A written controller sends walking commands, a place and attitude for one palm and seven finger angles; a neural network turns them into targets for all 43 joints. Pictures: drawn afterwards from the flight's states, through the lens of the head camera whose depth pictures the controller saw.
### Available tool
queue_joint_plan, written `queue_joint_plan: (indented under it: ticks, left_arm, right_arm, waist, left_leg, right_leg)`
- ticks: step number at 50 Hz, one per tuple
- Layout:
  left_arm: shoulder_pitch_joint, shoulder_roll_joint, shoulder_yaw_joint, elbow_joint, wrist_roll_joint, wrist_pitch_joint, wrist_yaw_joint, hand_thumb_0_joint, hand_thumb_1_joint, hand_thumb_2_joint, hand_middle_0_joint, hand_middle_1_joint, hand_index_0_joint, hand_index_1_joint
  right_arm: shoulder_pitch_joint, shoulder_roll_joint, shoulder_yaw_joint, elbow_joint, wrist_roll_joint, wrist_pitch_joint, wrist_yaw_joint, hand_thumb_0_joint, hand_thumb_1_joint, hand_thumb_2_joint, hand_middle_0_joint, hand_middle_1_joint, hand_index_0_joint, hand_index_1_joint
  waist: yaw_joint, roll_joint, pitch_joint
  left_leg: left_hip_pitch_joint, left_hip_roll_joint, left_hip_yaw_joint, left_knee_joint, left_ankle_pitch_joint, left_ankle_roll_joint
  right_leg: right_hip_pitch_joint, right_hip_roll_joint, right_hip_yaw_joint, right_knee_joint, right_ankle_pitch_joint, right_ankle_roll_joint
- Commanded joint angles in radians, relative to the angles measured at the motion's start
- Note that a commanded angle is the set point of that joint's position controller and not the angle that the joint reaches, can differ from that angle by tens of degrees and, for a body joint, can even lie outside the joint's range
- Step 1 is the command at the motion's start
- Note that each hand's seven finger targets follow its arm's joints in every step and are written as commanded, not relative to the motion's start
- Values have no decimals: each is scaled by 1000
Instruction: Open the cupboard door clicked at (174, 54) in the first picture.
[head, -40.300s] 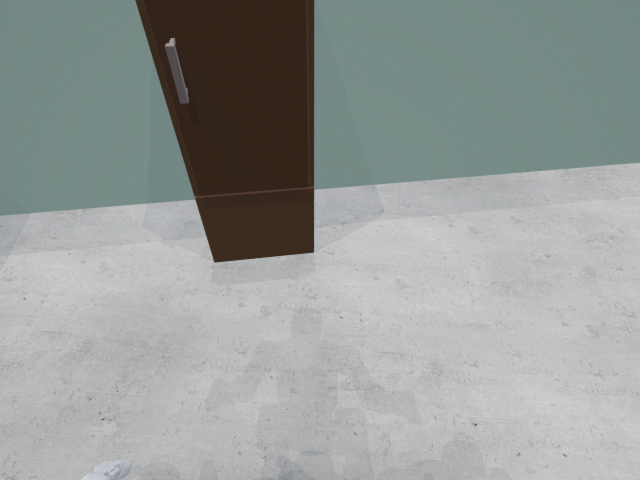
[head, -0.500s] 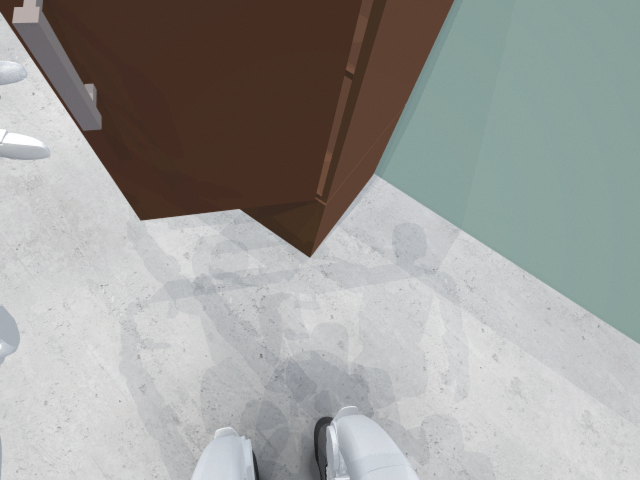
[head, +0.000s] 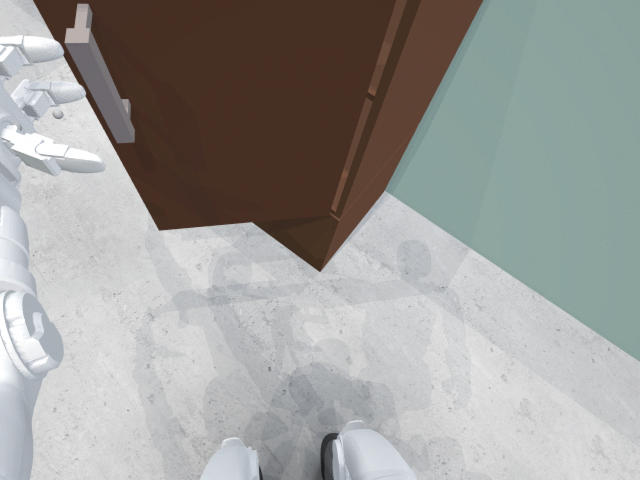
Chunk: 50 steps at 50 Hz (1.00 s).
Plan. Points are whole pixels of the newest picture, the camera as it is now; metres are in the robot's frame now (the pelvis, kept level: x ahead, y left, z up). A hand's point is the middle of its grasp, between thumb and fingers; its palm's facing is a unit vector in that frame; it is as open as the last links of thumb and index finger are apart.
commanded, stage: slide the fingers in behind the handle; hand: left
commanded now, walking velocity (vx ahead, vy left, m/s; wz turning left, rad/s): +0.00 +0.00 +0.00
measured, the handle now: (106, 80) +0.56 +0.21 +0.09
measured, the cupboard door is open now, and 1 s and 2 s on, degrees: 46 46 45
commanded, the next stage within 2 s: close the thumb around the handle in 1.30 s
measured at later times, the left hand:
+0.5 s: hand (70, 120) +0.51 +0.24 +0.09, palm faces +0.11 -0.99 +0.00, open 14.6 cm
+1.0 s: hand (130, 121) +0.51 +0.18 +0.09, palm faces +0.02 -1.00 -0.04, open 14.8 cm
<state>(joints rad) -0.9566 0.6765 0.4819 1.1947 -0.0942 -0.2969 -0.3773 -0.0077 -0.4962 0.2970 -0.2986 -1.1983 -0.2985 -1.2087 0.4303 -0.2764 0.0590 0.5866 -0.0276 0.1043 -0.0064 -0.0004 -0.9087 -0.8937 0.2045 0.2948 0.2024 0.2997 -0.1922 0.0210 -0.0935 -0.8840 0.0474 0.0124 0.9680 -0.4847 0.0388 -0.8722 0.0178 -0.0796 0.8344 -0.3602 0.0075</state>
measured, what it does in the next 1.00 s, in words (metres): stands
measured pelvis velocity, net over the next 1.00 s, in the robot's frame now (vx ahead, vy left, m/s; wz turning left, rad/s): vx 0.00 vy -0.02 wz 0.06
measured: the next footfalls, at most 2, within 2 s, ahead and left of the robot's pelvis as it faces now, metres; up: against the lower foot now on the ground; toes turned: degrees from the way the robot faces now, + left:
none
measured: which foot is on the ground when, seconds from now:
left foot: down 0.00-1.00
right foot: down 0.00-1.00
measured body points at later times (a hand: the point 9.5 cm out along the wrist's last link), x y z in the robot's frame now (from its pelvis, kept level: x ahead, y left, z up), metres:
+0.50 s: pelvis +0.00 -0.01 +0.00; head +0.14 +0.02 +0.43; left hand +0.50 +0.29 +0.09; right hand -0.02 -0.28 -0.10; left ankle -0.03 +0.08 -0.68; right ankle +0.01 -0.13 -0.68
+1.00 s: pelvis +0.00 -0.02 +0.00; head +0.12 +0.01 +0.43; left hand +0.50 +0.23 +0.10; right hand +0.01 -0.28 -0.11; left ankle -0.03 +0.08 -0.68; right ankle +0.01 -0.13 -0.68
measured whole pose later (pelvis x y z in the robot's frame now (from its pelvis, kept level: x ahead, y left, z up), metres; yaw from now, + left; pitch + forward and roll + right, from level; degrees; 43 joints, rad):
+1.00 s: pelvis +0.00 -0.02 +0.00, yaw +3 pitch +21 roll -4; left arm -1.00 0.47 0.26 1.20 -0.10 -0.38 -0.20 -0.01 -0.50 0.30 -0.28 -1.19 -0.13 -1.15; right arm 0.39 -0.26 0.04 0.68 -0.04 0.03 0.02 0.00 -0.91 -0.89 0.20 0.29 0.20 0.30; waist -0.15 0.03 -0.09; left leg -0.85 0.02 -0.03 0.96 -0.47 0.01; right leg -0.84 0.00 -0.12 0.86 -0.38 -0.02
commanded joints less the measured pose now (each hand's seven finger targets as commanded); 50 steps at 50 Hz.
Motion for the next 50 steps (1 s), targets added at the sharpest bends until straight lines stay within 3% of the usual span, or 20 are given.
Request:
queue_joint_plan:
  ticks: [1,3,8,12,13,16,19,21,22,25,29,31,32,34,41,43,44,46,48,50]
  left_arm:
    - [-408,241,24,-252,-19,-97,47,0,-500,300,-300,-1200,-300,-1200]
    - [-414,223,0,-234,-9,-104,54,0,-500,300,-300,-1200,-300,-1200]
    - [-432,213,-9,-225,-6,-111,44,0,-500,300,-300,-1200,-300,-1200]
    - [-475,156,-58,-226,-10,-113,36,0,-500,300,-300,-1200,-300,-1200]
    - [-454,150,-58,-188,-12,-107,37,0,-500,300,-300,-1200,-300,-1200]
    - [-490,132,-67,-242,-18,-118,40,0,-500,300,-300,-1200,-300,-1200]
    - [-492,99,-94,-220,-21,-113,41,0,-500,300,-300,-1200,-300,-1200]
    - [-503,113,-85,-262,-19,-128,45,0,-500,300,-300,-1200,-300,-1200]
    - [-492,75,-113,-271,-20,-128,44,0,-500,300,-300,-1200,-300,-1200]
    - [-511,70,-120,-248,-20,-126,57,0,-500,300,-300,-1200,-300,-1200]
    - [-556,13,-174,-240,-6,-122,73,0,-500,300,-300,-1200,-300,-1200]
    - [-556,8,-176,-272,-6,-134,82,0,-500,300,-300,-1200,-300,-1200]
    - [-551,-29,-201,-272,-7,-135,84,0,-500,300,-300,-1200,-300,-1200]
    - [-558,-81,-240,-270,-12,-134,85,0,-500,300,-300,-1200,-300,-1200]
    - [-606,-139,-280,-310,-14,-160,115,0,-500,300,-300,-1200,-300,-1200]
    - [-583,-174,-302,-270,-11,-159,123,0,-500,300,-300,-1200,-300,-1200]
    - [-596,-169,-297,-259,-9,-158,130,0,-500,300,-300,-1200,-300,-1200]
    - [-627,-154,-291,-271,-5,-167,140,0,-500,300,-300,-1200,-300,-1200]
    - [-613,-111,-228,-217,-17,-155,156,0,-500,300,-300,-1200,-300,-1200]
    - [-552,17,-92,-140,-26,-137,190,0,-500,300,-300,-1200,-300,-1200]
  right_arm:
    - [213,-193,-81,-21,-5,-10,-4,0,-900,-900,200,300,200,300]
    - [206,-192,-80,-18,-3,-10,-2,0,-900,-900,200,300,200,300]
    - [198,-190,-79,-12,-1,-12,-6,0,-900,-900,200,300,200,300]
    - [196,-185,-78,0,-2,-20,-6,0,-900,-900,200,300,200,300]
    - [196,-185,-77,3,0,-21,-9,0,-900,-900,200,300,200,300]
    - [200,-185,-83,9,-4,-28,-9,0,-900,-900,200,300,200,300]
    - [196,-183,-80,17,-3,-32,-7,0,-900,-900,200,300,200,300]
    - [195,-183,-84,20,-5,-36,-7,0,-900,-900,200,300,200,300]
    - [193,-179,-84,21,-5,-38,-4,0,-900,-900,200,300,200,300]
    - [194,-180,-83,31,-5,-40,-6,0,-900,-900,200,300,200,300]
    - [188,-178,-84,45,-7,-51,-4,0,-900,-900,200,300,200,300]
    - [192,-178,-88,45,-10,-57,-2,0,-900,-900,200,300,200,300]
    - [195,-174,-89,48,-10,-59,0,0,-900,-900,200,300,200,300]
    - [189,-171,-89,54,-11,-63,4,0,-900,-900,200,300,200,300]
    - [184,-168,-96,74,-15,-79,12,0,-900,-900,200,300,200,300]
    - [177,-164,-93,73,-14,-81,15,0,-900,-900,200,300,200,300]
    - [176,-166,-93,79,-15,-83,15,0,-900,-900,200,300,200,300]
    - [174,-168,-93,83,-16,-88,14,0,-900,-900,200,300,200,300]
    - [173,-168,-90,82,-12,-88,10,0,-900,-900,200,300,200,300]
    - [178,-175,-81,69,-12,-87,5,0,-900,-900,200,300,200,300]
  waist:
    - [-1,217,-493]
    - [-14,167,-458]
    - [-13,196,-472]
    - [-27,215,-477]
    - [-33,175,-444]
    - [-31,210,-508]
    - [-44,181,-471]
    - [-28,232,-511]
    - [-32,246,-521]
    - [-48,181,-457]
    - [-61,225,-435]
    - [-53,242,-494]
    - [-57,228,-506]
    - [-68,221,-482]
    - [-70,241,-506]
    - [-74,195,-465]
    - [-81,180,-439]
    - [-80,196,-452]
    - [-69,168,-450]
    - [-34,119,-441]
  left_leg:
    - [476,14,-97,-78,722,-55]
    - [424,9,-87,-84,648,-41]
    - [424,3,-85,-84,630,-38]
    - [438,0,-90,-84,598,-37]
    - [415,0,-87,-85,578,-33]
    - [455,-1,-89,-79,612,-34]
    - [418,-6,-84,-83,554,-27]
    - [454,-7,-85,-82,590,-31]
    - [469,-8,-83,-80,599,-32]
    - [417,-9,-87,-85,549,-22]
    - [436,-12,-91,-93,496,-27]
    - [481,-10,-97,-88,554,-32]
    - [498,-9,-101,-87,579,-35]
    - [503,-8,-102,-86,580,-37]
    - [548,-8,-116,-86,614,-47]
    - [512,-11,-113,-90,572,-41]
    - [493,-12,-112,-94,547,-38]
    - [500,-14,-117,-93,541,-39]
    - [459,-18,-112,-93,511,-37]
    - [369,-28,-96,-94,484,-27]
  right_leg:
    - [137,52,8,-23,351,-28]
    - [163,50,15,-29,349,-25]
    - [173,46,23,-26,352,-28]
    - [147,47,21,-28,324,-28]
    - [150,47,21,-33,324,-28]
    - [156,45,23,-30,345,-28]
    - [163,46,25,-37,331,-27]
    - [171,44,27,-34,347,-31]
    - [165,44,27,-35,351,-31]
    - [173,45,25,-40,343,-32]
    - [119,41,22,-48,281,-31]
    - [128,41,22,-42,306,-32]
    - [128,42,18,-41,318,-32]
    - [112,43,15,-45,315,-30]
    - [96,40,9,-42,313,-33]
    - [99,40,8,-45,306,-32]
    - [101,39,9,-48,300,-32]
    - [92,38,10,-42,292,-33]
    - [113,36,10,-36,287,-34]
    - [181,34,18,-28,313,-35]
